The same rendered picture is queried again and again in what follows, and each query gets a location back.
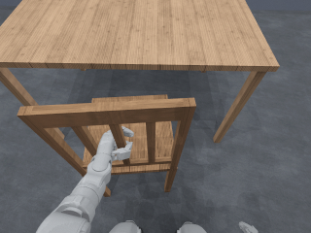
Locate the right robot hand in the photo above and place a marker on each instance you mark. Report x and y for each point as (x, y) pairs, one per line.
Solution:
(246, 228)

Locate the robot thigh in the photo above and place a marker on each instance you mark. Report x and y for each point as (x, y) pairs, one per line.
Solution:
(191, 228)
(126, 227)

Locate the left robot hand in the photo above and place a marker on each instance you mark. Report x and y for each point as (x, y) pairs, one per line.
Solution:
(107, 145)

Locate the robot left upper arm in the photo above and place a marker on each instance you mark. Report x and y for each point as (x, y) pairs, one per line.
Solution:
(59, 222)

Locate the chair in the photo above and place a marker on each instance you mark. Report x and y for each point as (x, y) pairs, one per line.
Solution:
(148, 116)

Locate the left robot forearm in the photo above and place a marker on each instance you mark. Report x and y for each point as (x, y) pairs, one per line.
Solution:
(87, 194)

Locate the right robot thigh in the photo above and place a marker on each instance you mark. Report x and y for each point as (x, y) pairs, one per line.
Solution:
(191, 228)

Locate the table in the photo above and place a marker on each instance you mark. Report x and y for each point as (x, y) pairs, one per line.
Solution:
(176, 35)

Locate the left robot thigh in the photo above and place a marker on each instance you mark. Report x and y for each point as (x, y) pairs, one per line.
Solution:
(126, 227)

